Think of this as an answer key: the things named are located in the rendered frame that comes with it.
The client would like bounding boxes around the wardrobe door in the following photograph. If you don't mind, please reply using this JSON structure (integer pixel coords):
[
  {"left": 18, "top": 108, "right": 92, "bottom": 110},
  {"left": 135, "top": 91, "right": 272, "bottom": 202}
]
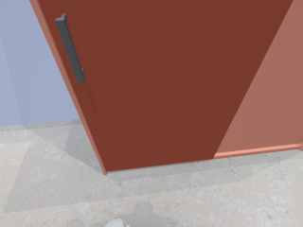
[
  {"left": 38, "top": 0, "right": 294, "bottom": 172},
  {"left": 216, "top": 0, "right": 303, "bottom": 153}
]

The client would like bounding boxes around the handle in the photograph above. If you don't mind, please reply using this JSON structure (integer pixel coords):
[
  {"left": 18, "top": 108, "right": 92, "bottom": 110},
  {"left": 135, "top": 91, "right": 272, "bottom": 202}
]
[{"left": 55, "top": 13, "right": 85, "bottom": 83}]

